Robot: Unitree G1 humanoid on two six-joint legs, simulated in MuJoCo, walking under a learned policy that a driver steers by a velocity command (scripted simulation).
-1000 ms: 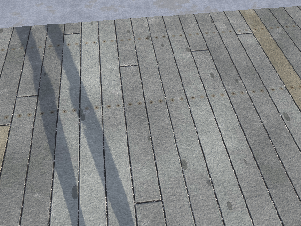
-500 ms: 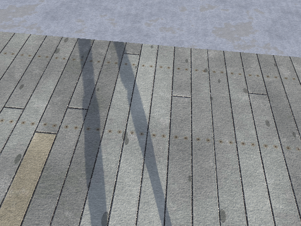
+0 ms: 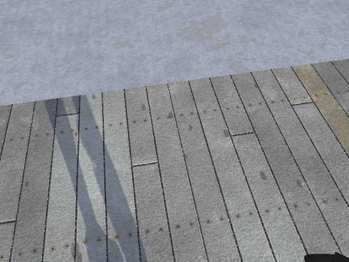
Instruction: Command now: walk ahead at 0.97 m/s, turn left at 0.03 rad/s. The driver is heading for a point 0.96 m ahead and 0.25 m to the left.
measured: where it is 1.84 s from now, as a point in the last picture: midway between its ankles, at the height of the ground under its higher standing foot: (140, 143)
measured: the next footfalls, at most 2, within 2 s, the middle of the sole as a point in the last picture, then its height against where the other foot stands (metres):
left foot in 0.20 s outside the picture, level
right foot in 0.62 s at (197, 174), level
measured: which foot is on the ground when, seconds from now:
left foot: up 0.00-0.18, down 0.20-0.64, up 0.66-1.00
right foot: down 0.00-0.22, up 0.24-0.60, down 0.62-1.00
